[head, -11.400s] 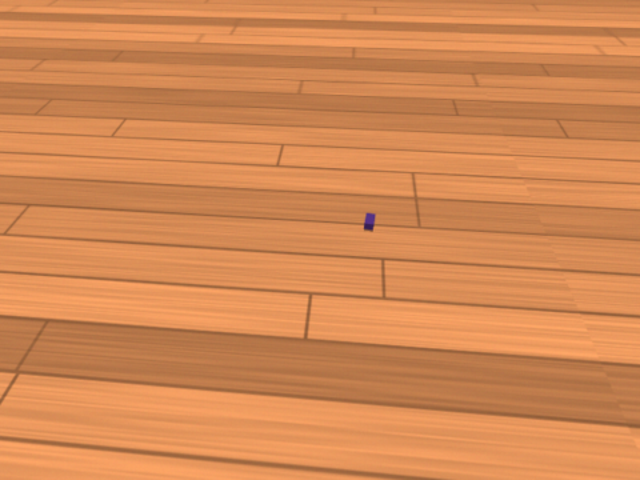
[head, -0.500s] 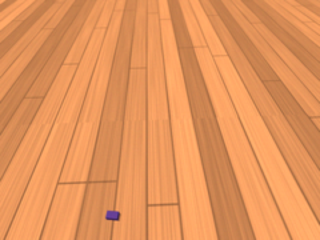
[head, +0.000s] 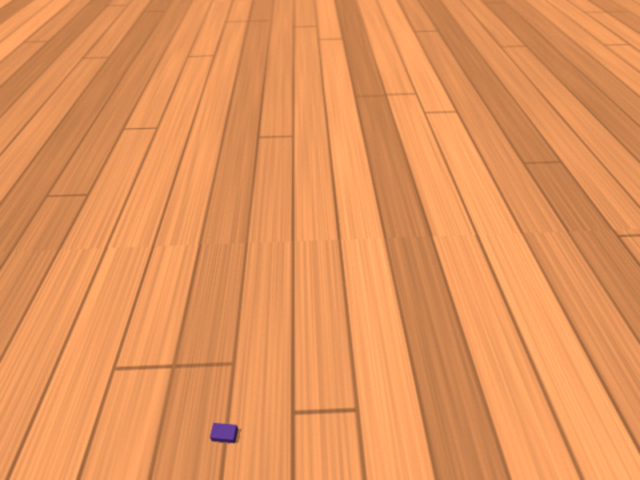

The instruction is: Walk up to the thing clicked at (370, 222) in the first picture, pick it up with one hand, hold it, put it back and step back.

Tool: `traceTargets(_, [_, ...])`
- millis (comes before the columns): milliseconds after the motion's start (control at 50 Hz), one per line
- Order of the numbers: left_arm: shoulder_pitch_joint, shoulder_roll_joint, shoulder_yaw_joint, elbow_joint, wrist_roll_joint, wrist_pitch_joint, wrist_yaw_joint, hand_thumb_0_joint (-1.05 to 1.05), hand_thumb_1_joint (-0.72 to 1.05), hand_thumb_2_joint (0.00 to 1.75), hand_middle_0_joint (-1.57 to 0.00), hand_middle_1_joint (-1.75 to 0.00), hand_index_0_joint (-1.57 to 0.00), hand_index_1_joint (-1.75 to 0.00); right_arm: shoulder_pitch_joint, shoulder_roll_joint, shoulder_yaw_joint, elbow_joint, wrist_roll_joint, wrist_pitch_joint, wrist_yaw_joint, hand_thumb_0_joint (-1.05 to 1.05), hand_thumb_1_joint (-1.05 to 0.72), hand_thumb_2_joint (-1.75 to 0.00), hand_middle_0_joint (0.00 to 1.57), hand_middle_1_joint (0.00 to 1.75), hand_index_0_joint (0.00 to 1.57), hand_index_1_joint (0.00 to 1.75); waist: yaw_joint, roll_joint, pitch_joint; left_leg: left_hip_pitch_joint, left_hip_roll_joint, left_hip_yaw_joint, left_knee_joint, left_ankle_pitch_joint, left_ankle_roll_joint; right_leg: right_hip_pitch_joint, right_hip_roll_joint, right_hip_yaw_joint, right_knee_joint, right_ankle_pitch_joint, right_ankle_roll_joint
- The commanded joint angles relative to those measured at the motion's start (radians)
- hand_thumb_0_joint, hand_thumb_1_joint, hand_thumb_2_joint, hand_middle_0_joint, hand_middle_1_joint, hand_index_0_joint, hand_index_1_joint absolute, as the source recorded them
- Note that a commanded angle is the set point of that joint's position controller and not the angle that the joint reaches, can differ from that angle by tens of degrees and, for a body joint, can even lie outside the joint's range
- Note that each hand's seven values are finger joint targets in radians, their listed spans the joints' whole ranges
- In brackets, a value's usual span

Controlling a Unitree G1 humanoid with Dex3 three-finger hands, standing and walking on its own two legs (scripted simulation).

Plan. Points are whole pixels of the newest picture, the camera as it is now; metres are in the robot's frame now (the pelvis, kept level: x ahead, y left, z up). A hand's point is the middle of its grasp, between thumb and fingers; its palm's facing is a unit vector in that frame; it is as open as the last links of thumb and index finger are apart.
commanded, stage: stand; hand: left
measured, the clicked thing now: (224, 433) +0.41 +0.31 -0.77
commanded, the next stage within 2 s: walk up in 0.54 s
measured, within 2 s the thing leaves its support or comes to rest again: neither
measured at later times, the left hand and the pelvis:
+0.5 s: hand out of the picture +0.07 +0.26 -0.16, palm faces -0.02 -0.93 -0.36, open 7.4 cm; pelvis +0.00 +0.00 +0.00, yaw +0 degrees
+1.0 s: hand out of the picture +0.06 +0.37 -0.17, palm faces +0.06 -0.93 -0.37, open 7.4 cm; pelvis -0.02 +0.09 -0.01, yaw +4 degrees
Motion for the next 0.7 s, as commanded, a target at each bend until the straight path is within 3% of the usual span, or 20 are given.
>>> traceTargets(0, [-0.029, 0.219, 0.04, -0.05, -0.003, -0.016, 0.012, 0.0, 0.9, 0.9, -0.2, -0.3, -0.2, -0.3, -0.03, -0.203, -0.04, -0.054, 0.0, -0.019, -0.011, 0.0, -0.9, -0.9, 0.2, 0.3, 0.2, 0.3, 0.006, -0.009, -0.062, 0.011, 0.129, -0.091, -0.012, 0.221, 0.033, 0.009, -0.162, 0.124, -0.038, 0.256, 0.005])
traceTargets(260, [-0.021, 0.218, 0.039, -0.054, -0.002, -0.017, 0.011, 0.0, 0.9, 0.9, -0.2, -0.3, -0.2, -0.3, -0.032, -0.207, -0.041, -0.057, 0.001, -0.019, -0.01, 0.0, -0.9, -0.9, 0.2, 0.3, 0.2, 0.3, 0.007, -0.014, -0.071, 0.025, 0.13, -0.087, -0.003, 0.234, 0.036, 0.011, -0.161, 0.125, -0.041, 0.28, 0.007])
traceTargets(360, [-0.03, 0.217, 0.041, -0.052, -0.002, -0.014, 0.012, 0.0, 0.9, 0.9, -0.2, -0.3, -0.2, -0.3, -0.028, -0.205, -0.039, -0.056, 0.0, -0.016, -0.01, 0.0, -0.9, -0.9, 0.2, 0.3, 0.2, 0.3, 0.002, -0.004, -0.054, -0.001, 0.129, -0.093, -0.019, 0.173, 0.038, 0.004, -0.16, 0.13, -0.048, 0.209, 0.006])
traceTargets(400, [-0.021, 0.218, 0.04, -0.053, 0.0, -0.016, 0.012, 0.0, 0.9, 0.9, -0.2, -0.3, -0.2, -0.3, -0.035, -0.207, -0.042, -0.061, 0.0, -0.018, -0.011, 0.0, -0.9, -0.9, 0.2, 0.3, 0.2, 0.3, 0.006, -0.012, -0.074, 0.02, 0.132, -0.089, -0.008, 0.213, 0.041, 0.014, -0.164, 0.129, -0.04, 0.253, 0.003])
traceTargets(500, [-0.028, 0.216, 0.041, -0.052, -0.003, -0.016, 0.011, 0.0, 0.9, 0.9, -0.2, -0.3, -0.2, -0.3, -0.032, -0.204, -0.039, -0.057, 0.0, -0.019, -0.01, 0.0, -0.9, -0.9, 0.2, 0.3, 0.2, 0.3, 0.005, -0.004, -0.051, 0.002, 0.129, -0.091, -0.014, 0.204, 0.037, 0.007, -0.164, 0.133, -0.045, 0.246, 0.005])
traceTargets(520, [0.014, 0.292, 0.085, -0.057, 0.002, -0.029, 0.022, 0.0, 0.9, 0.9, -0.2, -0.3, -0.2, -0.3, -0.038, -0.267, -0.087, -0.074, -0.02, 0.008, 0.002, 0.0, -0.9, -0.9, 0.2, 0.3, 0.2, 0.3, 0.037, 0.043, -0.049, -0.067, 0.078, -0.049, 0.083, 0.233, 0.053, 0.077, -0.189, 0.148, -0.005, 0.343, -0.013])
traceTargets(540, [0.057, 0.32, 0.096, -0.057, 0.004, -0.029, 0.031, 0.0, 0.9, 0.9, -0.2, -0.3, -0.2, -0.3, -0.047, -0.248, -0.087, -0.095, -0.022, 0.019, 0.003, 0.0, -0.9, -0.9, 0.2, 0.3, 0.2, 0.3, 0.045, -0.001, -0.067, -0.135, 0.06, -0.027, 0.14, 0.19, 0.045, 0.13, -0.234, 0.193, 0.012, 0.4, -0.043])
traceTargets(560, [0.068, 0.325, 0.104, -0.063, 0.006, -0.027, 0.037, 0.0, 0.9, 0.9, -0.2, -0.3, -0.2, -0.3, -0.047, -0.228, -0.086, -0.107, -0.022, 0.028, 0.006, 0.0, -0.9, -0.9, 0.2, 0.3, 0.2, 0.3, 0.053, -0.038, -0.056, -0.179, 0.028, -0.004, 0.202, 0.028, 0.033, 0.13, -0.291, 0.239, 0.005, 0.409, -0.089])
traceTargets(580, [0.058, 0.32, 0.107, -0.078, 0.011, -0.028, 0.044, 0.0, 0.9, 0.9, -0.2, -0.3, -0.2, -0.3, -0.05, -0.206, -0.086, -0.122, -0.024, 0.037, 0.009, 0.0, -0.9, -0.9, 0.2, 0.3, 0.2, 0.3, 0.059, -0.086, -0.041, -0.223, 0.004, -0.013, 0.321, -0.244, 0.031, 0.111, -0.359, 0.292, -0.008, 0.453, -0.147])
traceTargets(600, [0.053, 0.326, 0.112, -0.095, 0.02, -0.032, 0.05, 0.0, 0.9, 0.9, -0.2, -0.3, -0.2, -0.3, -0.047, -0.21, -0.096, -0.147, -0.029, 0.049, 0.014, 0.0, -0.9, -0.9, 0.2, 0.3, 0.2, 0.3, 0.06, -0.094, -0.032, -0.255, 0.01, -0.077, 0.461, -0.351, 0.033, 0.063, -0.424, 0.337, -0.012, 0.44, -0.207])
traceTargets(620, [0.022, 0.317, 0.116, -0.127, 0.023, -0.032, 0.053, 0.0, 0.9, 0.9, -0.2, -0.3, -0.2, -0.3, -0.021, -0.208, -0.1, -0.159, -0.032, 0.06, 0.021, 0.0, -0.9, -0.9, 0.2, 0.3, 0.2, 0.3, 0.044, -0.106, -0.011, -0.271, 0.026, -0.121, 0.558, -0.372, 0.031, -0.003, -0.452, 0.348, -0.023, 0.371, -0.245])
traceTargets(640, [-0.009, 0.305, 0.117, -0.152, 0.022, -0.031, 0.053, 0.0, 0.9, 0.9, -0.2, -0.3, -0.2, -0.3, 0.001, -0.217, -0.107, -0.167, -0.028, 0.066, 0.027, 0.0, -0.9, -0.9, 0.2, 0.3, 0.2, 0.3, 0.027, -0.104, 0.013, -0.281, 0.033, -0.14, 0.614, -0.366, 0.029, -0.043, -0.435, 0.313, -0.021, 0.334, -0.252])
traceTargets(680, [-0.033, 0.292, 0.112, -0.179, 0.025, -0.032, 0.053, 0.0, 0.9, 0.9, -0.2, -0.3, -0.2, -0.3, 0.029, -0.216, -0.119, -0.179, -0.025, 0.07, 0.035, 0.0, -0.9, -0.9, 0.2, 0.3, 0.2, 0.3, 0.005, -0.12, 0.02, -0.284, 0.034, -0.146, 0.646, -0.346, 0.023, -0.077, -0.389, 0.245, -0.003, 0.339, -0.234])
